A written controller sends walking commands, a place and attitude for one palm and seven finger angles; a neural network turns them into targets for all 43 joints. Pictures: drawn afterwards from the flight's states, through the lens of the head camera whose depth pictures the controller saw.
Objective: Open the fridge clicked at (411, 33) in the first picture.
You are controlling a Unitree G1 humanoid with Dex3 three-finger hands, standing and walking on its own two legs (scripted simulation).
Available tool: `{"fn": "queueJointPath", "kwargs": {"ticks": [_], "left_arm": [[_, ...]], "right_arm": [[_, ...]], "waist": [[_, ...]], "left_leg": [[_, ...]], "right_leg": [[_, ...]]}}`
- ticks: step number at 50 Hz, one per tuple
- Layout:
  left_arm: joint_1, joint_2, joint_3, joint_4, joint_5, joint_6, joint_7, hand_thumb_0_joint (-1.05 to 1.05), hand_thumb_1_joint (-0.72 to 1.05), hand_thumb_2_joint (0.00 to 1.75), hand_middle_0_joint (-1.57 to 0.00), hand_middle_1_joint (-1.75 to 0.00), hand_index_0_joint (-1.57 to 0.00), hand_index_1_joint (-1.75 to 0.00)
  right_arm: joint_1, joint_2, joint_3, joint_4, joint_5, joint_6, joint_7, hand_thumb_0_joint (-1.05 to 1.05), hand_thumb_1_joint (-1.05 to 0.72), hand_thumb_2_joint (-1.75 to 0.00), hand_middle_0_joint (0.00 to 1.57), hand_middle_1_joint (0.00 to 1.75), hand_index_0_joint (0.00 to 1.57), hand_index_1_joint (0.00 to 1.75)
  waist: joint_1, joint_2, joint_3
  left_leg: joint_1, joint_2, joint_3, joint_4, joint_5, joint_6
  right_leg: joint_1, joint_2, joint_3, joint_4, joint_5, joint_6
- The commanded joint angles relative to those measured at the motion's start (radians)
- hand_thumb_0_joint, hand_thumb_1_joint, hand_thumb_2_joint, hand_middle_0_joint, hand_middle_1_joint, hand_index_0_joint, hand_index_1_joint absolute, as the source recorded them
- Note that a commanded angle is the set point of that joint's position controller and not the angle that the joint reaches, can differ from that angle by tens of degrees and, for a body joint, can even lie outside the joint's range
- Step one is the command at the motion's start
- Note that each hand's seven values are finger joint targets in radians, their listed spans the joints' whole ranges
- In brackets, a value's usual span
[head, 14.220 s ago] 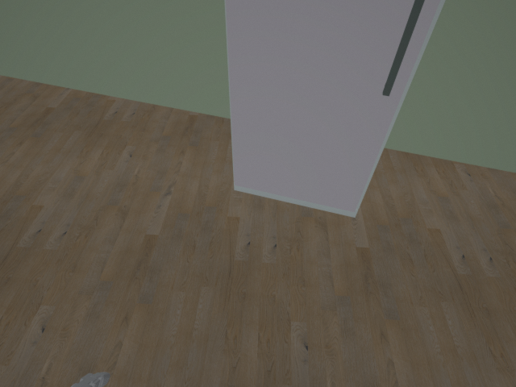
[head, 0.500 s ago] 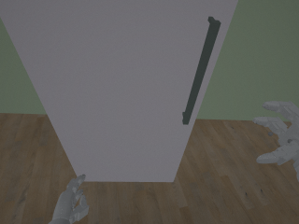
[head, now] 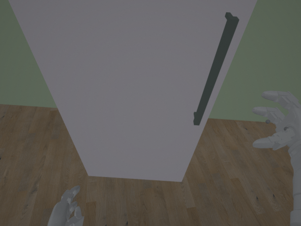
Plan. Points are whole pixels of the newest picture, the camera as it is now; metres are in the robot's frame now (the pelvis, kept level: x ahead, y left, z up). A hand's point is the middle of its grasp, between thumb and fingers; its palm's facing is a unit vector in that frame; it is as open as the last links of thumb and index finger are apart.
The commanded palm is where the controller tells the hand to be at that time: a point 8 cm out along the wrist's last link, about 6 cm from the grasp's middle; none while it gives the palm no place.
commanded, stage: move the hooked fingers beside the handle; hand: right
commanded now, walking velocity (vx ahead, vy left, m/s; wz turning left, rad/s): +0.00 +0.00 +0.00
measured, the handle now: (209, 79) +0.51 -0.15 +0.15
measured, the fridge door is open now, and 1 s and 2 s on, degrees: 0 0 0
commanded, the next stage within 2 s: feel for the door with the fingertips in 1.76 s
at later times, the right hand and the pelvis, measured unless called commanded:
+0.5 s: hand (252, 106) +0.39 -0.24 +0.15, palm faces +0.05 +1.00 -0.01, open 14.0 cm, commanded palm +0.37 -0.29 +0.16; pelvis +0.01 -0.01 +0.00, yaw +1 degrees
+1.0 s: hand (238, 94) +0.44 -0.22 +0.15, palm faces +0.03 +1.00 +0.00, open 14.0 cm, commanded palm +0.41 -0.27 +0.15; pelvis +0.01 -0.01 +0.00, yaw +1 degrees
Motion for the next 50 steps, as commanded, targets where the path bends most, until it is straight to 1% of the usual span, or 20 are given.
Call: {"fn": "queueJointPath", "kwargs": {"ticks": [1, 5, 9, 12, 15, 17, 19, 21, 23, 24, 28, 29, 33, 39, 42, 44, 46, 47, 48, 50], "left_arm": [[-0.094, 0.127, 0.053, -0.149, -0.005, -0.054, 0.009, 0.00, 0.90, 0.90, -0.20, -0.30, -0.20, -0.30], [-0.087, 0.127, 0.053, -0.151, -0.006, -0.049, 0.009, 0.00, 0.90, 0.90, -0.20, -0.30, -0.20, -0.30], [-0.067, 0.132, 0.058, -0.139, -0.003, -0.039, 0.006, 0.00, 0.90, 0.90, -0.20, -0.30, -0.20, -0.30], [-0.067, 0.125, 0.055, -0.141, -0.004, -0.034, 0.003, 0.00, 0.90, 0.90, -0.20, -0.30, -0.20, -0.30], [-0.050, 0.132, 0.059, -0.134, -0.001, -0.024, 0.001, 0.00, 0.90, 0.90, -0.20, -0.30, -0.20, -0.30], [-0.051, 0.127, 0.057, -0.133, -0.003, -0.020, 0.000, 0.00, 0.90, 0.90, -0.20, -0.30, -0.20, -0.30], [-0.036, 0.134, 0.062, -0.125, 0.001, -0.014, -0.001, 0.00, 0.90, 0.90, -0.20, -0.30, -0.20, -0.30], [-0.036, 0.129, 0.062, -0.133, 0.003, -0.011, -0.003, 0.00, 0.90, 0.90, -0.20, -0.30, -0.20, -0.30], [-0.029, 0.128, 0.063, -0.125, 0.003, -0.008, -0.005, 0.00, 0.90, 0.90, -0.20, -0.30, -0.20, -0.30], [-0.023, 0.131, 0.066, -0.125, 0.004, -0.004, -0.008, 0.00, 0.90, 0.90, -0.20, -0.30, -0.20, -0.30], [-0.020, 0.130, 0.065, -0.118, -0.001, 0.005, -0.010, 0.00, 0.90, 0.90, -0.20, -0.30, -0.20, -0.30], [-0.013, 0.135, 0.069, -0.116, -0.001, 0.010, -0.012, 0.00, 0.90, 0.90, -0.20, -0.30, -0.20, -0.30], [-0.005, 0.134, 0.067, -0.108, 0.002, 0.020, -0.012, 0.00, 0.90, 0.90, -0.20, -0.30, -0.20, -0.30], [0.026, 0.144, 0.071, -0.088, 0.007, 0.038, -0.015, 0.00, 0.90, 0.90, -0.20, -0.30, -0.20, -0.30], [0.033, 0.137, 0.069, -0.085, 0.005, 0.043, -0.021, 0.00, 0.90, 0.90, -0.20, -0.30, -0.20, -0.30], [0.050, 0.145, 0.074, -0.081, 0.007, 0.049, -0.022, 0.00, 0.90, 0.90, -0.20, -0.30, -0.20, -0.30], [0.052, 0.140, 0.073, -0.083, 0.005, 0.052, -0.026, 0.00, 0.90, 0.90, -0.20, -0.30, -0.20, -0.30], [0.061, 0.143, 0.073, -0.076, 0.007, 0.052, -0.028, 0.00, 0.90, 0.90, -0.20, -0.30, -0.20, -0.30], [0.070, 0.148, 0.078, -0.071, 0.009, 0.054, -0.029, 0.00, 0.90, 0.90, -0.20, -0.30, -0.20, -0.30], [0.075, 0.144, 0.080, -0.085, 0.011, 0.060, -0.036, 0.00, 0.90, 0.90, -0.20, -0.30, -0.20, -0.30]], "right_arm": [[-0.405, -0.284, -0.076, -0.193, 0.013, -0.080, -0.008, 0.00, 0.50, -0.30, 0.30, 1.20, 0.30, 1.20], [-0.452, -0.252, -0.032, -0.167, 0.004, -0.079, -0.017, 0.00, 0.50, -0.30, 0.30, 1.20, 0.30, 1.20], [-0.448, -0.285, -0.063, -0.131, -0.001, -0.090, -0.032, 0.00, 0.50, -0.30, 0.30, 1.20, 0.30, 1.20], [-0.485, -0.247, -0.028, -0.122, -0.008, -0.090, -0.040, 0.00, 0.50, -0.30, 0.30, 1.20, 0.30, 1.20], [-0.484, -0.270, -0.052, -0.075, -0.011, -0.090, -0.051, 0.00, 0.50, -0.30, 0.30, 1.20, 0.30, 1.20], [-0.549, -0.237, -0.009, -0.077, -0.018, -0.094, -0.052, 0.00, 0.50, -0.30, 0.30, 1.20, 0.30, 1.20], [-0.568, -0.268, -0.028, -0.060, -0.023, -0.105, -0.061, 0.00, 0.50, -0.30, 0.30, 1.20, 0.30, 1.20], [-0.569, -0.262, -0.032, -0.076, -0.024, -0.118, -0.061, 0.00, 0.50, -0.30, 0.30, 1.20, 0.30, 1.20], [-0.585, -0.262, -0.031, -0.070, -0.024, -0.132, -0.063, 0.00, 0.50, -0.30, 0.30, 1.20, 0.30, 1.20], [-0.549, -0.259, -0.033, -0.050, -0.023, -0.131, -0.063, 0.00, 0.50, -0.30, 0.30, 1.20, 0.30, 1.20], [-0.596, -0.219, 0.009, -0.024, -0.027, -0.124, -0.067, 0.00, 0.50, -0.30, 0.30, 1.20, 0.30, 1.20], [-0.590, -0.220, 0.009, -0.004, -0.027, -0.121, -0.071, 0.00, 0.50, -0.30, 0.30, 1.20, 0.30, 1.20], [-0.672, -0.209, 0.028, 0.012, -0.040, -0.129, -0.088, 0.00, 0.50, -0.30, 0.30, 1.20, 0.30, 1.20], [-0.741, -0.268, -0.002, 0.099, -0.057, -0.169, -0.106, 0.00, 0.50, -0.30, 0.30, 1.20, 0.30, 1.20], [-0.788, -0.240, 0.028, 0.137, -0.066, -0.188, -0.102, 0.00, 0.50, -0.30, 0.30, 1.20, 0.30, 1.20], [-0.791, -0.249, 0.022, 0.191, -0.065, -0.195, -0.102, 0.00, 0.50, -0.30, 0.30, 1.20, 0.30, 1.20], [-0.833, -0.209, 0.058, 0.201, -0.067, -0.204, -0.098, 0.00, 0.50, -0.30, 0.30, 1.20, 0.30, 1.20], [-0.863, -0.206, 0.061, 0.218, -0.067, -0.208, -0.100, 0.00, 0.50, -0.30, 0.30, 1.20, 0.30, 1.20], [-0.857, -0.253, 0.019, 0.237, -0.069, -0.216, -0.107, 0.00, 0.50, -0.30, 0.30, 1.20, 0.30, 1.20], [-0.817, -0.236, 0.021, 0.220, -0.071, -0.228, -0.111, 0.00, 0.50, -0.30, 0.30, 1.20, 0.30, 1.20]], "waist": [[0.000, -0.037, -0.227], [0.009, -0.027, -0.229], [0.003, 0.004, -0.253], [0.010, -0.036, -0.245], [0.008, 0.020, -0.251], [0.022, -0.033, -0.243], [0.023, 0.018, -0.266], [0.015, -0.028, -0.307], [0.019, -0.036, -0.309], [0.014, 0.004, -0.307], [0.029, -0.035, -0.268], [0.030, 0.021, -0.264], [0.043, -0.015, -0.276], [0.047, 0.013, -0.308], [0.053, -0.046, -0.309], [0.060, 0.025, -0.307], [0.065, -0.032, -0.314], [0.071, -0.021, -0.312], [0.063, -0.009, -0.325], [0.049, -0.013, -0.364]], "left_leg": [[0.101, 0.011, -0.072, -0.061, 0.175, 0.008], [0.081, 0.009, -0.073, -0.064, 0.159, 0.009], [0.105, 0.008, -0.069, -0.057, 0.195, 0.010], [0.090, 0.008, -0.067, -0.051, 0.218, 0.013], [0.099, 0.007, -0.069, -0.051, 0.227, 0.011], [0.076, 0.008, -0.069, -0.053, 0.214, 0.012], [0.091, 0.007, -0.070, -0.050, 0.231, 0.013], [0.110, 0.007, -0.072, -0.040, 0.260, 0.015], [0.109, 0.006, -0.069, -0.037, 0.285, 0.017], [0.121, 0.004, -0.067, -0.034, 0.299, 0.016], [0.073, 0.003, -0.063, -0.038, 0.262, 0.017], [0.076, 0.002, -0.062, -0.041, 0.257, 0.015], [0.061, 0.002, -0.065, -0.039, 0.245, 0.015], [0.076, 0.001, -0.073, -0.033, 0.251, 0.016], [0.061, 0.001, -0.074, -0.025, 0.261, 0.020], [0.060, -0.002, -0.068, -0.024, 0.255, 0.017], [0.037, -0.004, -0.070, -0.019, 0.256, 0.018], [0.026, -0.004, -0.069, -0.019, 0.244, 0.017], [0.034, -0.005, -0.070, -0.016, 0.244, 0.019], [0.066, -0.007, -0.072, -0.007, 0.279, 0.019]], "right_leg": [[0.032, 0.010, 0.058, -0.078, 0.186, -0.025], [0.036, 0.008, 0.060, -0.079, 0.176, -0.028], [0.030, 0.004, 0.058, -0.075, 0.209, -0.025], [0.036, 0.007, 0.059, -0.078, 0.228, -0.022], [0.019, 0.004, 0.057, -0.077, 0.231, -0.026], [0.027, 0.007, 0.056, -0.077, 0.221, -0.023], [0.028, 0.001, 0.058, -0.068, 0.241, -0.027], [0.042, 0.006, 0.057, -0.068, 0.267, -0.024], [0.050, 0.005, 0.058, -0.064, 0.293, -0.021], [0.038, 0.000, 0.055, -0.061, 0.308, -0.023], [0.035, 0.004, 0.061, -0.068, 0.277, -0.018], [0.024, -0.001, 0.060, -0.065, 0.271, -0.023], [0.028, 0.005, 0.061, -0.064, 0.258, -0.022], [0.006, 0.003, 0.057, -0.050, 0.256, -0.027], [0.009, 0.007, 0.058, -0.048, 0.265, -0.022], [-0.009, 0.002, 0.062, -0.043, 0.260, -0.026], [0.004, 0.004, 0.059, -0.041, 0.266, -0.022], [-0.002, 0.006, 0.063, -0.039, 0.250, -0.021], [-0.010, 0.005, 0.067, -0.036, 0.251, -0.021], [0.000, 0.006, 0.058, -0.035, 0.288, -0.023]]}}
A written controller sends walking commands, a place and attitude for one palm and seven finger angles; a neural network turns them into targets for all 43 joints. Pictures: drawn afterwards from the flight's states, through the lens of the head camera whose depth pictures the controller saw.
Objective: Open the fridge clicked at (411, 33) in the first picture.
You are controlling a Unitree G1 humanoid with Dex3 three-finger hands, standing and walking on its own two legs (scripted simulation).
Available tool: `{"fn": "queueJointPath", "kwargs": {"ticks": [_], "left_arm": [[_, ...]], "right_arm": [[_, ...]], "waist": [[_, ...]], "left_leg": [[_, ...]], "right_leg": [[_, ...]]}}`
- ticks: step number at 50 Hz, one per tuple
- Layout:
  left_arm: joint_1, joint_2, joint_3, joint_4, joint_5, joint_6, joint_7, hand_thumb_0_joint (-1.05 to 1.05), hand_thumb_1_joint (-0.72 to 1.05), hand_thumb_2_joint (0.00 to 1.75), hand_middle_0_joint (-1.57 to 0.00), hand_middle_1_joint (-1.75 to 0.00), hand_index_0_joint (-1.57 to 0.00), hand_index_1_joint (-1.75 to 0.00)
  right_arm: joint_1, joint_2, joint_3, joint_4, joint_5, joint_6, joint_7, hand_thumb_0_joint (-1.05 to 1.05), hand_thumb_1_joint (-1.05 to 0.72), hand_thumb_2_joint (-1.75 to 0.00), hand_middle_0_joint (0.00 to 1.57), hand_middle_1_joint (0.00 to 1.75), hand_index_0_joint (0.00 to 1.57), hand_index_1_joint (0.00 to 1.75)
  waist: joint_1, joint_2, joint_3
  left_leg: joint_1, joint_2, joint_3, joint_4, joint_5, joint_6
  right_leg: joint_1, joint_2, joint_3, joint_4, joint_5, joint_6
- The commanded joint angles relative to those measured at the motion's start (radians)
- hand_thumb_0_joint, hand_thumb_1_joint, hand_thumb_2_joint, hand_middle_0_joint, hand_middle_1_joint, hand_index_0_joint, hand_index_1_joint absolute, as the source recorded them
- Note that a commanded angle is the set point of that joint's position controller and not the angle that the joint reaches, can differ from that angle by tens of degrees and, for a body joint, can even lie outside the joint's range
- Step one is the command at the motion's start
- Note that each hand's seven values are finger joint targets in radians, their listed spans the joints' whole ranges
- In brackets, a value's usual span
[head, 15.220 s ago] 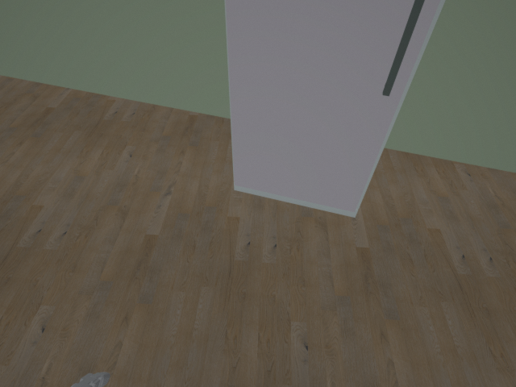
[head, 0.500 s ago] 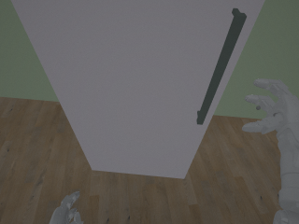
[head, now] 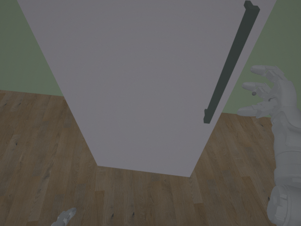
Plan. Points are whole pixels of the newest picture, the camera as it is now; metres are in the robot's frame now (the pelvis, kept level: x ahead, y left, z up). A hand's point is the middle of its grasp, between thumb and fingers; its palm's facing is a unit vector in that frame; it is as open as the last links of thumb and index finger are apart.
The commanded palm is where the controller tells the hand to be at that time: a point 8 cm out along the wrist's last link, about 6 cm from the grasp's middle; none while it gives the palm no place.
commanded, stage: move the hooked fingers beside the handle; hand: right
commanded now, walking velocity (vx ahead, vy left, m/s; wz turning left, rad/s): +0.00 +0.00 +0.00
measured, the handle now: (222, 76) +0.50 -0.14 +0.15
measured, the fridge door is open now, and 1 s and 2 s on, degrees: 0 0 0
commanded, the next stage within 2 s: feel for the door with the fingertips in 0.76 s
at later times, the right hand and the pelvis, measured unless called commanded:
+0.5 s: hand (253, 95) +0.42 -0.21 +0.16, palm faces +0.05 +1.00 +0.00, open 14.0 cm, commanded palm +0.39 -0.26 +0.15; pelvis +0.00 +0.00 +0.00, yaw +0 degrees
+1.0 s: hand (249, 95) +0.43 -0.20 +0.15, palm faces +0.03 +1.00 +0.00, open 14.0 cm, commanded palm +0.40 -0.24 +0.15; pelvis +0.00 +0.00 +0.00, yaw +0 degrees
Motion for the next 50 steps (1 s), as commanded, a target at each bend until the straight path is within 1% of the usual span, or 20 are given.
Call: {"fn": "queueJointPath", "kwargs": {"ticks": [1, 4, 8, 11, 14, 17, 18, 19, 20, 23, 25, 28, 32, 35, 37, 40, 44, 47, 49, 50], "left_arm": [[0.007, 0.149, 0.065, -0.123, -0.003, -0.036, 0.000, 0.00, 0.90, 0.90, -0.20, -0.30, -0.20, -0.30], [0.010, 0.155, 0.067, -0.130, -0.002, -0.023, -0.005, 0.00, 0.90, 0.90, -0.20, -0.30, -0.20, -0.30], [-0.006, 0.145, 0.071, -0.149, -0.006, -0.023, -0.007, 0.00, 0.90, 0.90, -0.20, -0.30, -0.20, -0.30], [-0.009, 0.145, 0.069, -0.144, -0.006, -0.021, -0.003, 0.00, 0.90, 0.90, -0.20, -0.30, -0.20, -0.30], [-0.012, 0.146, 0.067, -0.138, -0.008, -0.020, 0.004, 0.00, 0.90, 0.90, -0.20, -0.30, -0.20, -0.30], [-0.020, 0.142, 0.062, -0.133, -0.010, -0.024, 0.008, 0.00, 0.90, 0.90, -0.20, -0.30, -0.20, -0.30], [-0.024, 0.139, 0.060, -0.131, -0.010, -0.028, 0.008, 0.00, 0.90, 0.90, -0.20, -0.30, -0.20, -0.30], [-0.015, 0.144, 0.063, -0.128, -0.008, -0.026, 0.008, 0.00, 0.90, 0.90, -0.20, -0.30, -0.20, -0.30], [-0.020, 0.144, 0.062, -0.130, -0.009, -0.025, 0.009, 0.00, 0.90, 0.90, -0.20, -0.30, -0.20, -0.30], [-0.027, 0.141, 0.059, -0.133, -0.010, -0.026, 0.006, 0.00, 0.90, 0.90, -0.20, -0.30, -0.20, -0.30], [-0.021, 0.147, 0.060, -0.133, -0.009, -0.021, 0.004, 0.00, 0.90, 0.90, -0.20, -0.30, -0.20, -0.30], [-0.029, 0.146, 0.055, -0.141, -0.013, -0.014, 0.004, 0.00, 0.90, 0.90, -0.20, -0.30, -0.20, -0.30], [-0.023, 0.145, 0.057, -0.143, -0.008, -0.017, 0.003, 0.00, 0.90, 0.90, -0.20, -0.30, -0.20, -0.30], [-0.014, 0.149, 0.058, -0.137, -0.008, -0.015, 0.004, 0.00, 0.90, 0.90, -0.20, -0.30, -0.20, -0.30], [-0.016, 0.145, 0.056, -0.140, -0.011, -0.016, 0.003, 0.00, 0.90, 0.90, -0.20, -0.30, -0.20, -0.30], [-0.009, 0.147, 0.060, -0.143, -0.008, -0.016, -0.001, 0.00, 0.90, 0.90, -0.20, -0.30, -0.20, -0.30], [-0.001, 0.153, 0.062, -0.140, -0.011, -0.013, -0.002, 0.00, 0.90, 0.90, -0.20, -0.30, -0.20, -0.30], [-0.011, 0.143, 0.066, -0.147, -0.010, -0.018, -0.008, 0.00, 0.90, 0.90, -0.20, -0.30, -0.20, -0.30], [-0.003, 0.145, 0.069, -0.144, -0.007, -0.018, -0.010, 0.00, 0.90, 0.90, -0.20, -0.30, -0.20, -0.30], [-0.009, 0.141, 0.067, -0.144, -0.008, -0.017, -0.011, 0.00, 0.90, 0.90, -0.20, -0.30, -0.20, -0.30]], "right_arm": [[-0.412, -0.236, -0.059, -0.225, 0.013, -0.094, -0.008, 0.00, 0.50, -0.30, 0.30, 1.20, 0.30, 1.20], [-0.332, -0.277, -0.101, -0.214, 0.015, -0.094, -0.010, 0.00, 0.50, -0.30, 0.30, 1.20, 0.30, 1.20], [-0.355, -0.239, -0.075, -0.328, 0.016, -0.096, -0.014, 0.00, 0.50, -0.30, 0.30, 1.20, 0.30, 1.20], [-0.346, -0.256, -0.099, -0.352, 0.027, -0.084, -0.020, 0.00, 0.50, -0.30, 0.30, 1.20, 0.30, 1.20], [-0.372, -0.245, -0.073, -0.345, 0.022, -0.075, -0.022, 0.00, 0.50, -0.30, 0.30, 1.20, 0.30, 1.20], [-0.409, -0.230, -0.052, -0.327, 0.012, -0.069, -0.023, 0.00, 0.50, -0.30, 0.30, 1.20, 0.30, 1.20], [-0.428, -0.191, -0.021, -0.321, 0.017, -0.068, -0.020, 0.00, 0.50, -0.30, 0.30, 1.20, 0.30, 1.20], [-0.420, -0.214, -0.039, -0.307, 0.020, -0.069, -0.020, 0.00, 0.50, -0.30, 0.30, 1.20, 0.30, 1.20], [-0.407, -0.227, -0.053, -0.305, 0.020, -0.071, -0.018, 0.00, 0.50, -0.30, 0.30, 1.20, 0.30, 1.20], [-0.407, -0.215, -0.043, -0.280, 0.020, -0.069, -0.015, 0.00, 0.50, -0.30, 0.30, 1.20, 0.30, 1.20], [-0.375, -0.233, -0.067, -0.234, 0.022, -0.065, -0.016, 0.00, 0.50, -0.30, 0.30, 1.20, 0.30, 1.20], [-0.420, -0.226, -0.038, -0.215, 0.012, -0.068, -0.010, 0.00, 0.50, -0.30, 0.30, 1.20, 0.30, 1.20], [-0.485, -0.251, -0.053, -0.249, 0.013, -0.098, -0.013, 0.00, 0.50, -0.30, 0.30, 1.20, 0.30, 1.20], [-0.466, -0.274, -0.072, -0.210, 0.014, -0.109, -0.005, 0.00, 0.50, -0.30, 0.30, 1.20, 0.30, 1.20], [-0.470, -0.237, -0.037, -0.204, 0.015, -0.108, 0.005, 0.00, 0.50, -0.30, 0.30, 1.20, 0.30, 1.20], [-0.461, -0.251, -0.048, -0.247, 0.013, -0.112, 0.007, 0.00, 0.50, -0.30, 0.30, 1.20, 0.30, 1.20], [-0.404, -0.221, -0.041, -0.206, 0.030, -0.086, 0.005, 0.00, 0.50, -0.30, 0.30, 1.20, 0.30, 1.20], [-0.438, -0.165, -0.002, -0.288, 0.024, -0.086, -0.011, 0.00, 0.50, -0.30, 0.30, 1.20, 0.30, 1.20], [-0.410, -0.172, -0.017, -0.313, 0.027, -0.085, -0.031, 0.00, 0.50, -0.30, 0.30, 1.20, 0.30, 1.20], [-0.423, -0.148, 0.001, -0.319, 0.024, -0.081, -0.040, 0.00, 0.50, -0.30, 0.30, 1.20, 0.30, 1.20]], "waist": [[-0.019, -0.030, -0.349], [-0.033, 0.009, -0.317], [-0.032, -0.057, -0.331], [-0.025, -0.026, -0.313], [-0.009, 0.001, -0.275], [-0.004, -0.037, -0.274], [0.006, -0.049, -0.271], [0.006, -0.001, -0.277], [-0.007, -0.029, -0.292], [-0.009, -0.033, -0.282], [-0.010, 0.024, -0.269], [0.000, -0.001, -0.249], [0.000, -0.036, -0.306], [0.002, 0.005, -0.310], [0.005, -0.032, -0.296], [-0.005, -0.066, -0.340], [-0.002, 0.002, -0.286], [-0.004, -0.058, -0.311], [-0.012, -0.008, -0.330], [-0.004, -0.023, -0.319]], "left_leg": [[0.175, -0.010, -0.056, -0.015, 0.291, 0.031], [0.207, -0.010, -0.056, -0.016, 0.311, 0.030], [0.191, -0.014, -0.060, -0.020, 0.301, 0.031], [0.198, -0.017, -0.062, -0.032, 0.302, 0.027], [0.183, -0.015, -0.060, -0.044, 0.259, 0.025], [0.159, -0.017, -0.063, -0.048, 0.221, 0.027], [0.147, -0.016, -0.064, -0.053, 0.220, 0.026], [0.159, -0.016, -0.062, -0.051, 0.228, 0.026], [0.173, -0.015, -0.064, -0.044, 0.244, 0.029], [0.162, -0.013, -0.063, -0.043, 0.238, 0.029], [0.169, -0.012, -0.062, -0.040, 0.244, 0.026], [0.148, -0.009, -0.066, -0.040, 0.214, 0.025], [0.158, -0.010, -0.072, -0.032, 0.226, 0.027], [0.177, -0.012, -0.074, -0.030, 0.237, 0.024], [0.159, -0.012, -0.075, -0.032, 0.236, 0.025], [0.171, -0.015, -0.068, -0.020, 0.264, 0.031], [0.159, -0.016, -0.060, -0.031, 0.246, 0.027], [0.143, -0.019, -0.060, -0.027, 0.240, 0.030], [0.165, -0.021, -0.053, -0.024, 0.255, 0.030], [0.151, -0.023, -0.053, -0.024, 0.245, 0.029]], "right_leg": [[0.105, 0.001, 0.071, -0.060, 0.319, -0.008], [0.061, -0.003, 0.061, -0.066, 0.316, -0.011], [0.103, -0.003, 0.060, -0.073, 0.324, -0.011], [0.102, -0.005, 0.058, -0.078, 0.309, -0.015], [0.084, -0.006, 0.056, -0.084, 0.258, -0.020], [0.096, 0.001, 0.062, -0.087, 0.222, -0.017], [0.106, 0.003, 0.060, -0.084, 0.219, -0.018], [0.100, -0.001, 0.063, -0.078, 0.228, -0.022], [0.100, 0.001, 0.061, -0.080, 0.242, -0.018], [0.092, 0.005, 0.062, -0.076, 0.230, -0.016], [0.065, 0.004, 0.061, -0.074, 0.225, -0.019], [0.044, 0.008, 0.057, -0.074, 0.188, -0.017], [0.070, 0.010, 0.062, -0.062, 0.205, -0.017], [0.051, 0.008, 0.059, -0.059, 0.206, -0.021], [0.055, 0.010, 0.055, -0.059, 0.203, -0.020], [0.085, 0.008, 0.065, -0.058, 0.254, -0.016], [0.052, 0.003, 0.061, -0.062, 0.233, -0.018], [0.093, 0.004, 0.064, -0.064, 0.247, -0.015], [0.095, -0.002, 0.071, -0.063, 0.277, -0.014], [0.099, -0.002, 0.072, -0.067, 0.267, -0.012]]}}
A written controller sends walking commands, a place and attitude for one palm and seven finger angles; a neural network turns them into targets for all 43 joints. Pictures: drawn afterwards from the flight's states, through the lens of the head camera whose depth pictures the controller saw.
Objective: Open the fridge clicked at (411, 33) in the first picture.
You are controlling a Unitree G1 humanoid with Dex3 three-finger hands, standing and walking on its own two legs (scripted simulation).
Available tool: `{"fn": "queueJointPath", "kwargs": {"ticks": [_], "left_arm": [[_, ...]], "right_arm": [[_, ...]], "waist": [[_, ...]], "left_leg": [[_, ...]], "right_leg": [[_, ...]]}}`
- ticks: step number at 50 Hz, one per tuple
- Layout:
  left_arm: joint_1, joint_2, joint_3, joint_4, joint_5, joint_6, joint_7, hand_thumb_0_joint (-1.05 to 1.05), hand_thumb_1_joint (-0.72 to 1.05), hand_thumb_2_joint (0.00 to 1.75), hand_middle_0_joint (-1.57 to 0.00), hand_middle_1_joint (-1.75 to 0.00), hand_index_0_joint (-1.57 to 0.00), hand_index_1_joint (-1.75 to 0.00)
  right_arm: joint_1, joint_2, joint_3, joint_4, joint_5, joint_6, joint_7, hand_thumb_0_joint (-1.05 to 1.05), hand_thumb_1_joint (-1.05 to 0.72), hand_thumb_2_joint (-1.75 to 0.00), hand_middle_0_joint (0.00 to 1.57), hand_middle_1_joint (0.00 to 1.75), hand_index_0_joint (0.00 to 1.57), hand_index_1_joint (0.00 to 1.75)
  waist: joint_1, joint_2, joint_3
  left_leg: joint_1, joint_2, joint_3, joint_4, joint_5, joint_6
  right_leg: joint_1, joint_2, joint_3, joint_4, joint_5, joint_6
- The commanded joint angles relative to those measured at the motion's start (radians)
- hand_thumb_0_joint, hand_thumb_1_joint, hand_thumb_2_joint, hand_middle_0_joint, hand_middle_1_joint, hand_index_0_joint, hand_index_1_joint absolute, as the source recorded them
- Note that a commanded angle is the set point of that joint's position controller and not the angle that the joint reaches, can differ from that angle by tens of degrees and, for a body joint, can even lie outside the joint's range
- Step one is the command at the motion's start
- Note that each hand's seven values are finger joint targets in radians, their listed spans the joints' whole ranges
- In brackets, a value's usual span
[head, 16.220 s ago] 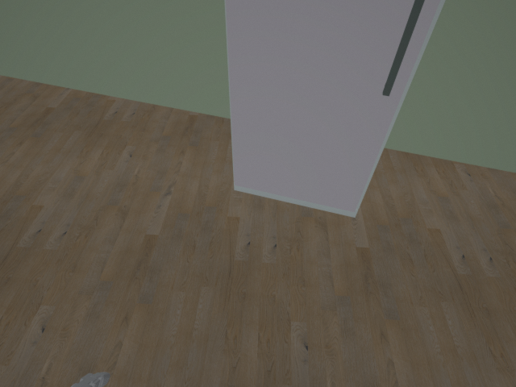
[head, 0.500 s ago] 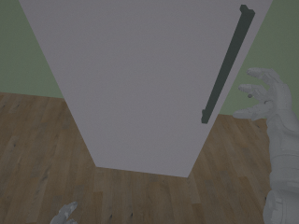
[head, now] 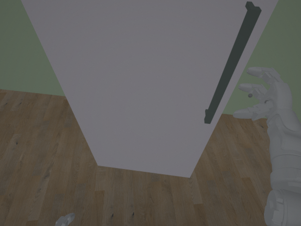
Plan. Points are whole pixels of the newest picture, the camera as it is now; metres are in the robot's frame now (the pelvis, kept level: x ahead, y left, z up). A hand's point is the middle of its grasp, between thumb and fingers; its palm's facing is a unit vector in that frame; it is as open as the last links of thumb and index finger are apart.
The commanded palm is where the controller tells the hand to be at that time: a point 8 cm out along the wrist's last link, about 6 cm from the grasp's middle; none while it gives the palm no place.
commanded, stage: feel for the door with the fingertips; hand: right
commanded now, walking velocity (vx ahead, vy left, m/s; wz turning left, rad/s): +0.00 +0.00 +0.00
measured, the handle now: (223, 76) +0.50 -0.15 +0.15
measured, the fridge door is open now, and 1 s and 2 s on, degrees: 0 0 0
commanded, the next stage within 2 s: slide the fingers in behind the handle in 0.86 s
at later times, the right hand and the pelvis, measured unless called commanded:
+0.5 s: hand (241, 92) +0.43 -0.18 +0.16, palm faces +0.07 +1.00 +0.01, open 14.0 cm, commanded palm +0.41 -0.23 +0.15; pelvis +0.00 +0.00 +0.00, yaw +0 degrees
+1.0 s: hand (240, 87) +0.46 -0.19 +0.15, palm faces +0.05 +1.00 +0.00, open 13.7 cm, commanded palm +0.43 -0.23 +0.15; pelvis -0.01 +0.00 +0.00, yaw +0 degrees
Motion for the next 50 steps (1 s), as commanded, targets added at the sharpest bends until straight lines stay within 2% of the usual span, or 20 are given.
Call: {"fn": "queueJointPath", "kwargs": {"ticks": [1, 7, 8, 9, 11, 14, 16, 18, 19, 24, 26, 31, 33, 35, 39, 42, 44, 45, 47, 50], "left_arm": [[-0.037, 0.137, 0.057, -0.121, -0.005, -0.051, 0.006, 0.00, 0.90, 0.90, -0.20, -0.30, -0.20, -0.30], [-0.049, 0.127, 0.055, -0.123, 0.004, -0.048, -0.001, 0.00, 0.90, 0.90, -0.20, -0.30, -0.20, -0.30], [-0.054, 0.124, 0.053, -0.123, 0.004, -0.049, -0.003, 0.00, 0.90, 0.90, -0.20, -0.30, -0.20, -0.30], [-0.049, 0.129, 0.056, -0.124, 0.005, -0.046, -0.004, 0.00, 0.90, 0.90, -0.20, -0.30, -0.20, -0.30], [-0.066, 0.120, 0.053, -0.136, 0.003, -0.045, -0.004, 0.00, 0.90, 0.90, -0.20, -0.30, -0.20, -0.30], [-0.062, 0.127, 0.051, -0.124, 0.003, -0.037, 0.002, 0.00, 0.90, 0.90, -0.20, -0.30, -0.20, -0.30], [-0.064, 0.123, 0.051, -0.125, 0.003, -0.038, 0.004, 0.00, 0.90, 0.90, -0.20, -0.30, -0.20, -0.30], [-0.072, 0.116, 0.048, -0.126, 0.000, -0.042, 0.004, 0.00, 0.90, 0.90, -0.20, -0.30, -0.20, -0.30], [-0.064, 0.120, 0.052, -0.123, -0.001, -0.042, 0.005, 0.00, 0.90, 0.90, -0.20, -0.30, -0.20, -0.30], [-0.047, 0.135, 0.051, -0.107, 0.001, -0.034, 0.011, 0.00, 0.90, 0.90, -0.20, -0.30, -0.20, -0.30], [-0.049, 0.128, 0.048, -0.108, -0.002, -0.036, 0.008, 0.00, 0.90, 0.90, -0.20, -0.30, -0.20, -0.30], [-0.019, 0.142, 0.053, -0.097, 0.003, -0.037, 0.008, 0.00, 0.90, 0.90, -0.20, -0.30, -0.20, -0.30], [-0.019, 0.138, 0.052, -0.097, 0.001, -0.039, 0.005, 0.00, 0.90, 0.90, -0.20, -0.30, -0.20, -0.30], [-0.007, 0.142, 0.056, -0.096, 0.005, -0.037, 0.000, 0.00, 0.90, 0.90, -0.20, -0.30, -0.20, -0.30], [0.009, 0.146, 0.055, -0.088, 0.005, -0.036, 0.000, 0.00, 0.90, 0.90, -0.20, -0.30, -0.20, -0.30], [0.023, 0.148, 0.057, -0.083, 0.007, -0.038, -0.003, 0.00, 0.90, 0.90, -0.20, -0.30, -0.20, -0.30], [0.037, 0.152, 0.060, -0.078, 0.009, -0.038, -0.003, 0.00, 0.90, 0.90, -0.20, -0.30, -0.20, -0.30], [0.038, 0.152, 0.059, -0.079, 0.007, -0.036, -0.003, 0.00, 0.90, 0.90, -0.20, -0.30, -0.20, -0.30], [0.039, 0.145, 0.058, -0.076, 0.007, -0.040, -0.006, 0.00, 0.90, 0.90, -0.20, -0.30, -0.20, -0.30], [0.050, 0.148, 0.059, -0.070, 0.010, -0.045, -0.008, 0.00, 0.90, 0.90, -0.20, -0.30, -0.20, -0.30]], "right_arm": [[-0.481, -0.156, 0.001, -0.282, 0.011, -0.062, -0.033, 0.00, 0.50, -0.30, 0.30, 1.20, 0.30, 1.20], [-0.431, -0.165, -0.032, -0.291, -0.015, -0.047, -0.097, 0.00, 0.50, -0.30, 0.30, 1.20, 0.30, 1.20], [-0.442, -0.141, -0.013, -0.295, -0.016, -0.047, -0.101, 0.00, 0.50, -0.30, 0.30, 1.20, 0.30, 1.20], [-0.429, -0.166, -0.032, -0.302, -0.019, -0.052, -0.107, 0.00, 0.50, -0.30, 0.30, 1.20, 0.30, 1.20], [-0.416, -0.143, -0.017, -0.329, -0.021, -0.051, -0.109, 0.00, 0.50, -0.30, 0.30, 1.20, 0.30, 1.20], [-0.453, -0.175, -0.027, -0.299, -0.030, -0.046, -0.115, 0.00, 0.50, -0.30, 0.30, 1.20, 0.30, 1.20], [-0.467, -0.182, -0.040, -0.304, -0.028, -0.047, -0.116, 0.00, 0.50, -0.30, 0.30, 1.20, 0.30, 1.20], [-0.499, -0.129, 0.011, -0.318, -0.025, -0.051, -0.108, 0.00, 0.50, -0.30, 0.30, 1.20, 0.30, 1.20], [-0.491, -0.123, 0.016, -0.295, -0.022, -0.051, -0.104, 0.00, 0.50, -0.30, 0.30, 1.20, 0.30, 1.20], [-0.509, -0.190, -0.032, -0.180, -0.020, -0.045, -0.087, 0.00, 0.50, -0.30, 0.30, 1.20, 0.30, 1.20], [-0.565, -0.154, 0.012, -0.186, -0.026, -0.060, -0.076, 0.00, 0.50, -0.30, 0.30, 1.20, 0.30, 1.20], [-0.585, -0.209, -0.038, -0.106, -0.016, -0.090, -0.064, 0.00, 0.50, -0.30, 0.30, 1.20, 0.30, 1.20], [-0.605, -0.196, -0.018, -0.096, -0.025, -0.102, -0.060, 0.00, 0.50, -0.30, 0.30, 1.20, 0.30, 1.20], [-0.604, -0.229, -0.042, -0.100, -0.033, -0.118, -0.064, 0.00, 0.50, -0.30, 0.30, 1.20, 0.30, 1.20], [-0.651, -0.221, -0.025, -0.054, -0.034, -0.129, -0.061, 0.00, 0.50, -0.30, 0.30, 1.20, 0.30, 1.20], [-0.664, -0.246, -0.048, -0.040, -0.037, -0.140, -0.061, 0.00, 0.50, -0.30, 0.30, 1.20, 0.30, 1.20], [-0.680, -0.254, -0.051, -0.023, -0.037, -0.146, -0.060, 0.00, 0.50, -0.30, 0.30, 1.20, 0.30, 1.20], [-0.671, -0.258, -0.055, -0.011, -0.042, -0.147, -0.058, 0.00, 0.50, -0.30, 0.30, 1.20, 0.30, 1.20], [-0.712, -0.207, -0.008, -0.025, -0.045, -0.151, -0.056, 0.00, 0.50, -0.30, 0.30, 1.20, 0.30, 1.20], [-0.693, -0.198, -0.014, 0.002, -0.040, -0.152, -0.061, 0.00, 0.50, -0.30, 0.30, 1.20, 0.30, 1.20]], "waist": [[0.005, -0.015, -0.297], [-0.023, -0.010, -0.308], [-0.014, 0.000, -0.291], [-0.021, 0.032, -0.300], [-0.027, -0.009, -0.314], [-0.012, 0.017, -0.271], [-0.013, 0.002, -0.299], [-0.003, -0.038, -0.302], [0.006, 0.023, -0.299], [0.008, 0.055, -0.274], [0.017, -0.024, -0.272], [0.017, 0.048, -0.309], [0.017, -0.002, -0.301], [0.013, -0.011, -0.330], [0.032, 0.001, -0.296], [0.028, -0.018, -0.323], [0.039, 0.038, -0.323], [0.034, 0.015, -0.321], [0.044, -0.044, -0.316], [0.046, -0.010, -0.303]], "left_leg": [[0.146, -0.017, -0.045, -0.033, 0.231, 0.025], [0.185, -0.013, -0.048, -0.027, 0.249, 0.026], [0.179, -0.012, -0.047, -0.029, 0.255, 0.026], [0.202, -0.012, -0.048, -0.027, 0.268, 0.026], [0.210, -0.012, -0.053, -0.026, 0.276, 0.026], [0.195, -0.011, -0.054, -0.036, 0.249, 0.025], [0.199, -0.013, -0.059, -0.037, 0.258, 0.024], [0.187, -0.011, -0.058, -0.036, 0.263, 0.026], [0.189, -0.012, -0.056, -0.039, 0.269, 0.023], [0.190, -0.006, -0.063, -0.044, 0.240, 0.019], [0.158, -0.006, -0.064, -0.042, 0.233, 0.023], [0.180, -0.010, -0.066, -0.033, 0.236, 0.020], [0.162, -0.009, -0.069, -0.032, 0.222, 0.021], [0.174, -0.010, -0.069, -0.023, 0.235, 0.023], [0.146, -0.013, -0.066, -0.027, 0.209, 0.021], [0.144, -0.017, -0.068, -0.024, 0.208, 0.021], [0.156, -0.017, -0.067, -0.025, 0.211, 0.018], [0.148, -0.019, -0.068, -0.024, 0.199, 0.019], [0.106, -0.021, -0.062, -0.024, 0.180, 0.022], [0.096, -0.024, -0.060, -0.028, 0.170, 0.020]], "right_leg": [[0.114, 0.004, 0.079, -0.077, 0.259, -0.013], [0.095, 0.006, 0.069, -0.084, 0.268, -0.010], [0.093, 0.007, 0.068, -0.083, 0.268, -0.011], [0.085, 0.003, 0.068, -0.081, 0.280, -0.014], [0.096, 0.007, 0.059, -0.085, 0.279, -0.012], [0.079, 0.004, 0.061, -0.088, 0.248, -0.015], [0.095, 0.008, 0.059, -0.087, 0.251, -0.016], [0.110, 0.011, 0.059, -0.084, 0.256, -0.012], [0.108, 0.005, 0.060, -0.078, 0.260, -0.018], [0.053, 0.013, 0.055, -0.076, 0.207, -0.022], [0.071, 0.017, 0.056, -0.073, 0.206, -0.019], [0.043, 0.019, 0.060, -0.064, 0.199, -0.022], [0.040, 0.023, 0.058, -0.063, 0.189, -0.020], [0.045, 0.020, 0.060, -0.059, 0.207, -0.021], [0.026, 0.016, 0.063, -0.059, 0.185, -0.022], [0.030, 0.018, 0.062, -0.057, 0.185, -0.020], [0.015, 0.015, 0.064, -0.053, 0.185, -0.024], [0.015, 0.016, 0.063, -0.058, 0.175, -0.022], [0.044, 0.017, 0.070, -0.059, 0.174, -0.018], [0.041, 0.013, 0.072, -0.056, 0.168, -0.019]]}}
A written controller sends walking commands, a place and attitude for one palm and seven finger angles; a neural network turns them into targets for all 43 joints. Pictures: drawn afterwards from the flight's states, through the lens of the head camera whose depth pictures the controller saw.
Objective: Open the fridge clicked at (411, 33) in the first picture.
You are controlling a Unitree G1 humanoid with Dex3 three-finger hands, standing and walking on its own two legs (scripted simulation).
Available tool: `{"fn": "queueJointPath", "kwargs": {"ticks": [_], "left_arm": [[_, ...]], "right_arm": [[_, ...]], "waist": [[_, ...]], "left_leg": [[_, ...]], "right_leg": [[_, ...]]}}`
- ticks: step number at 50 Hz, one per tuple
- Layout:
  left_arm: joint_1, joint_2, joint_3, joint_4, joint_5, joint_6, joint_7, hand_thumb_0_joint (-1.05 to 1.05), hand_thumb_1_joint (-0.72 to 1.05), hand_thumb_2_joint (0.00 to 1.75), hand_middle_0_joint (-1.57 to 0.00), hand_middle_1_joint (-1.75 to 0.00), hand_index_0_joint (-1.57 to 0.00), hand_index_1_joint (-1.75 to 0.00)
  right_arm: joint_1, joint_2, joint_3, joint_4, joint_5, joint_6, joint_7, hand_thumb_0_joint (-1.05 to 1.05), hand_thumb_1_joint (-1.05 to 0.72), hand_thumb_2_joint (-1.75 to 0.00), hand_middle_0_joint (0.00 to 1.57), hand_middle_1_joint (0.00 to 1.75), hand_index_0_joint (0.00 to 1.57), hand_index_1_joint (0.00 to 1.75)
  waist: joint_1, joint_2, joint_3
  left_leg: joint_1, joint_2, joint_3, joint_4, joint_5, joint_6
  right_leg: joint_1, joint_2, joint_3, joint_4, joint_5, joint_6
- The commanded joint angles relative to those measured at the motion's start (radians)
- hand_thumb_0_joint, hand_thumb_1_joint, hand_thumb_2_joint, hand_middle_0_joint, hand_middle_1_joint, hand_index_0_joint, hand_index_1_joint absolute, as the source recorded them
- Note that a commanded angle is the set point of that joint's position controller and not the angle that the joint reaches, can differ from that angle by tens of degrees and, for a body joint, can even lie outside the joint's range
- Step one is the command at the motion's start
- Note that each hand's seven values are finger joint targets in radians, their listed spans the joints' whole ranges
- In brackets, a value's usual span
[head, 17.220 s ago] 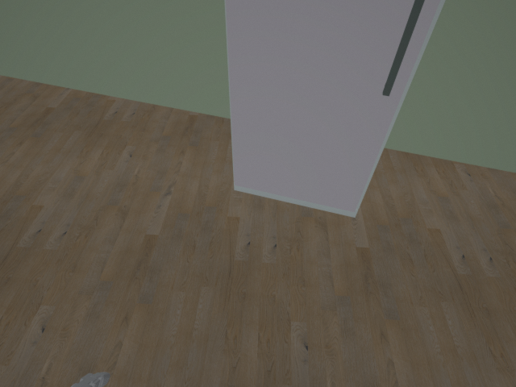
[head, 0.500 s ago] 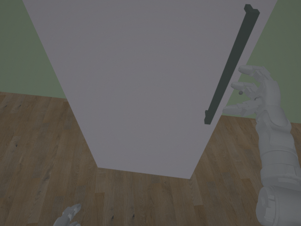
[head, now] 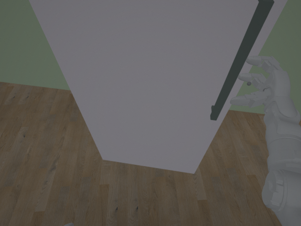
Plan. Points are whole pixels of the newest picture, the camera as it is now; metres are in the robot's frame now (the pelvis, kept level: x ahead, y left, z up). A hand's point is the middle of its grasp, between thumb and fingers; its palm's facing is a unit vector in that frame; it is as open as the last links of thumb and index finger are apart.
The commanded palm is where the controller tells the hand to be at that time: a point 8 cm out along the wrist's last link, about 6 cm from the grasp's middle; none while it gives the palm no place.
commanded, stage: slide the fingers in behind the handle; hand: right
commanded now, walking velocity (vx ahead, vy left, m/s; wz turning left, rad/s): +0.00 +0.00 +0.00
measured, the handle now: (231, 71) +0.51 -0.15 +0.15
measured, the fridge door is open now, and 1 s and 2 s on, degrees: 0 0 0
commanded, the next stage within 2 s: grip the handle and tug to test in 1.78 s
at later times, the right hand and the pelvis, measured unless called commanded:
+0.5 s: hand (242, 84) +0.46 -0.17 +0.15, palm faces +0.04 +1.00 +0.01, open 13.9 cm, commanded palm +0.43 -0.21 +0.16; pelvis +0.00 +0.00 +0.00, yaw +0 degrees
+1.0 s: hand (230, 83) +0.46 -0.14 +0.16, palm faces +0.04 +1.00 +0.00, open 13.9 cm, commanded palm +0.43 -0.19 +0.16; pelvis +0.01 +0.01 +0.00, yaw +0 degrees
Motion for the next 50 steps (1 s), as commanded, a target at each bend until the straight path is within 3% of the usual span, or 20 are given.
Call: {"fn": "queueJointPath", "kwargs": {"ticks": [1, 2, 5, 8, 11, 14, 17, 19, 21, 24, 26, 27, 30, 35, 37, 39, 41, 45, 47, 50], "left_arm": [[0.021, 0.154, 0.055, -0.099, -0.003, -0.049, 0.007, 0.00, 0.90, 0.90, -0.20, -0.30, -0.20, -0.30], [0.024, 0.156, 0.055, -0.096, -0.003, -0.050, 0.008, 0.00, 0.90, 0.90, -0.20, -0.30, -0.20, -0.30], [0.020, 0.152, 0.057, -0.107, -0.002, -0.052, 0.004, 0.00, 0.90, 0.90, -0.20, -0.30, -0.20, -0.30], [0.019, 0.153, 0.056, -0.106, -0.003, -0.054, 0.004, 0.00, 0.90, 0.90, -0.20, -0.30, -0.20, -0.30], [0.009, 0.150, 0.055, -0.117, -0.005, -0.053, 0.003, 0.00, 0.90, 0.90, -0.20, -0.30, -0.20, -0.30], [0.007, 0.151, 0.055, -0.124, -0.004, -0.051, 0.002, 0.00, 0.90, 0.90, -0.20, -0.30, -0.20, -0.30], [-0.004, 0.143, 0.056, -0.125, -0.005, -0.055, -0.001, 0.00, 0.90, 0.90, -0.20, -0.30, -0.20, -0.30], [-0.007, 0.142, 0.058, -0.126, -0.005, -0.055, -0.003, 0.00, 0.90, 0.90, -0.20, -0.30, -0.20, -0.30], [-0.012, 0.142, 0.055, -0.123, -0.004, -0.053, -0.002, 0.00, 0.90, 0.90, -0.20, -0.30, -0.20, -0.30], [-0.012, 0.141, 0.058, -0.122, 0.000, -0.048, -0.003, 0.00, 0.90, 0.90, -0.20, -0.30, -0.20, -0.30], [-0.018, 0.133, 0.054, -0.121, -0.002, -0.049, -0.006, 0.00, 0.90, 0.90, -0.20, -0.30, -0.20, -0.30], [-0.014, 0.135, 0.059, -0.118, -0.001, -0.048, -0.006, 0.00, 0.90, 0.90, -0.20, -0.30, -0.20, -0.30], [-0.029, 0.129, 0.055, -0.126, -0.005, -0.045, -0.006, 0.00, 0.90, 0.90, -0.20, -0.30, -0.20, -0.30], [-0.034, 0.128, 0.055, -0.129, -0.002, -0.045, -0.005, 0.00, 0.90, 0.90, -0.20, -0.30, -0.20, -0.30], [-0.043, 0.122, 0.051, -0.125, -0.004, -0.043, -0.007, 0.00, 0.90, 0.90, -0.20, -0.30, -0.20, -0.30], [-0.039, 0.128, 0.055, -0.121, -0.001, -0.040, -0.004, 0.00, 0.90, 0.90, -0.20, -0.30, -0.20, -0.30], [-0.041, 0.126, 0.052, -0.124, 0.000, -0.036, -0.003, 0.00, 0.90, 0.90, -0.20, -0.30, -0.20, -0.30], [-0.049, 0.116, 0.054, -0.135, 0.000, -0.040, -0.010, 0.00, 0.90, 0.90, -0.20, -0.30, -0.20, -0.30], [-0.056, 0.116, 0.054, -0.133, -0.002, -0.038, -0.008, 0.00, 0.90, 0.90, -0.20, -0.30, -0.20, -0.30], [-0.054, 0.123, 0.052, -0.127, -0.002, -0.033, -0.001, 0.00, 0.90, 0.90, -0.20, -0.30, -0.20, -0.30]], "right_arm": [[-0.541, -0.197, -0.013, -0.201, 0.009, -0.072, -0.008, 0.00, 0.50, -0.30, 0.30, 1.20, 0.30, 1.20], [-0.547, -0.204, -0.016, -0.187, 0.008, -0.072, -0.007, 0.00, 0.50, -0.30, 0.30, 1.20, 0.30, 1.20], [-0.519, -0.189, -0.009, -0.221, 0.005, -0.081, -0.003, 0.00, 0.50, -0.30, 0.30, 1.20, 0.30, 1.20], [-0.509, -0.190, -0.017, -0.211, 0.014, -0.073, -0.003, 0.00, 0.50, -0.30, 0.30, 1.20, 0.30, 1.20], [-0.508, -0.162, 0.007, -0.245, 0.017, -0.071, 0.001, 0.00, 0.50, -0.30, 0.30, 1.20, 0.30, 1.20], [-0.468, -0.169, -0.001, -0.251, 0.017, -0.061, -0.007, 0.00, 0.50, -0.30, 0.30, 1.20, 0.30, 1.20], [-0.492, -0.122, 0.034, -0.309, 0.013, -0.055, -0.018, 0.00, 0.50, -0.30, 0.30, 1.20, 0.30, 1.20], [-0.478, -0.091, 0.053, -0.326, 0.020, -0.049, -0.030, 0.00, 0.50, -0.30, 0.30, 1.20, 0.30, 1.20], [-0.495, -0.108, 0.031, -0.320, 0.018, -0.036, -0.047, 0.00, 0.50, -0.30, 0.30, 1.20, 0.30, 1.20], [-0.485, -0.110, 0.030, -0.325, 0.003, -0.032, -0.071, 0.00, 0.50, -0.30, 0.30, 1.20, 0.30, 1.20], [-0.506, -0.070, 0.065, -0.339, -0.001, -0.027, -0.068, 0.00, 0.50, -0.30, 0.30, 1.20, 0.30, 1.20], [-0.490, -0.097, 0.037, -0.343, -0.002, -0.029, -0.071, 0.00, 0.50, -0.30, 0.30, 1.20, 0.30, 1.20], [-0.494, -0.044, 0.085, -0.351, 0.001, -0.024, -0.066, 0.00, 0.50, -0.30, 0.30, 1.20, 0.30, 1.20], [-0.460, -0.060, 0.057, -0.381, 0.011, -0.024, -0.073, 0.00, 0.50, -0.30, 0.30, 1.20, 0.30, 1.20], [-0.483, -0.021, 0.096, -0.377, 0.007, -0.018, -0.074, 0.00, 0.50, -0.30, 0.30, 1.20, 0.30, 1.20], [-0.464, -0.057, 0.054, -0.350, 0.006, -0.012, -0.089, 0.00, 0.50, -0.30, 0.30, 1.20, 0.30, 1.20], [-0.470, -0.081, 0.027, -0.346, 0.005, -0.008, -0.099, 0.00, 0.50, -0.30, 0.30, 1.20, 0.30, 1.20], [-0.450, -0.029, 0.070, -0.402, -0.006, -0.023, -0.109, 0.00, 0.50, -0.30, 0.30, 1.20, 0.30, 1.20], [-0.437, -0.020, 0.074, -0.386, 0.001, -0.017, -0.107, 0.00, 0.50, -0.30, 0.30, 1.20, 0.30, 1.20], [-0.442, -0.079, 0.025, -0.348, -0.001, -0.008, -0.111, 0.00, 0.50, -0.30, 0.30, 1.20, 0.30, 1.20]], "waist": [[0.021, -0.012, -0.297], [0.022, 0.014, -0.290], [0.008, -0.047, -0.338], [0.009, -0.001, -0.309], [0.011, -0.025, -0.311], [-0.002, -0.007, -0.303], [0.002, -0.065, -0.320], [0.005, -0.017, -0.318], [0.002, -0.026, -0.314], [0.001, 0.017, -0.316], [0.008, -0.024, -0.320], [-0.002, -0.013, -0.339], [0.008, -0.022, -0.321], [-0.012, 0.001, -0.362], [0.000, -0.015, -0.317], [-0.009, 0.027, -0.310], [-0.016, 0.027, -0.324], [-0.021, 0.002, -0.365], [-0.016, 0.022, -0.334], [-0.019, 0.065, -0.301]], "left_leg": [[0.144, -0.021, -0.061, -0.050, 0.150, 0.015], [0.145, -0.021, -0.060, -0.050, 0.138, 0.015], [0.155, -0.022, -0.061, -0.038, 0.168, 0.021], [0.154, -0.024, -0.058, -0.042, 0.163, 0.018], [0.148, -0.023, -0.057, -0.040, 0.174, 0.019], [0.164, -0.022, -0.053, -0.038, 0.169, 0.022], [0.137, -0.024, -0.051, -0.034, 0.175, 0.023], [0.139, -0.026, -0.043, -0.035, 0.183, 0.022], [0.138, -0.027, -0.046, -0.033, 0.178, 0.021], [0.163, -0.025, -0.046, -0.031, 0.210, 0.020], [0.159, -0.024, -0.048, -0.029, 0.230, 0.021], [0.167, -0.025, -0.047, -0.027, 0.238, 0.022], [0.162, -0.025, -0.049, -0.031, 0.242, 0.021], [0.209, -0.025, -0.050, -0.024, 0.292, 0.023], [0.183, -0.024, -0.046, -0.030, 0.271, 0.022], [0.196, -0.024, -0.047, -0.035, 0.255, 0.022], [0.218, -0.021, -0.052, -0.032, 0.264, 0.020], [0.235, -0.023, -0.053, -0.025, 0.307, 0.022], [0.229, -0.023, -0.055, -0.037, 0.290, 0.018], [0.243, -0.020, -0.062, -0.053, 0.250, 0.014]], "right_leg": [[0.087, 0.016, 0.070, -0.085, 0.147, -0.020], [0.074, 0.016, 0.072, -0.088, 0.133, -0.021], [0.114, 0.016, 0.070, -0.082, 0.178, -0.018], [0.091, 0.016, 0.069, -0.083, 0.164, -0.019], [0.109, 0.014, 0.069, -0.084, 0.178, -0.018], [0.093, 0.013, 0.070, -0.086, 0.179, -0.018], [0.139, 0.011, 0.077, -0.084, 0.205, -0.011], [0.149, 0.006, 0.083, -0.080, 0.223, -0.011], [0.141, 0.009, 0.084, -0.085, 0.209, -0.009], [0.133, 0.009, 0.076, -0.080, 0.238, -0.015], [0.148, 0.012, 0.074, -0.080, 0.253, -0.012], [0.155, 0.012, 0.078, -0.076, 0.267, -0.010], [0.159, 0.013, 0.072, -0.074, 0.264, -0.013], [0.164, 0.017, 0.068, -0.072, 0.304, -0.015], [0.155, 0.017, 0.069, -0.076, 0.278, -0.012], [0.136, 0.018, 0.068, -0.076, 0.257, -0.016], [0.119, 0.023, 0.064, -0.083, 0.249, -0.016], [0.157, 0.022, 0.060, -0.078, 0.303, -0.016], [0.140, 0.023, 0.053, -0.082, 0.266, -0.017], [0.098, 0.025, 0.048, -0.096, 0.206, -0.023]]}}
